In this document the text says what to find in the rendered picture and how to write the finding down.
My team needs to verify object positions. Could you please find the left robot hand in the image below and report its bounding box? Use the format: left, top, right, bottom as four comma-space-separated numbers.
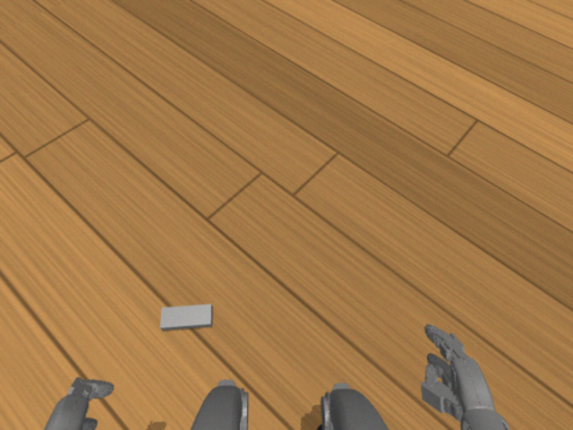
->
44, 377, 114, 430

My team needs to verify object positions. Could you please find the small box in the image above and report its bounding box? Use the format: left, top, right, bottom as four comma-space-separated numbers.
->
160, 304, 213, 331

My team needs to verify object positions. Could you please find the right robot hand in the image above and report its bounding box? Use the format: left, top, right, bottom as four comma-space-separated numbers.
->
421, 324, 496, 423

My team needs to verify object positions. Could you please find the right robot arm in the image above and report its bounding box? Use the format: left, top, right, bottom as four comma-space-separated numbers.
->
461, 408, 510, 430

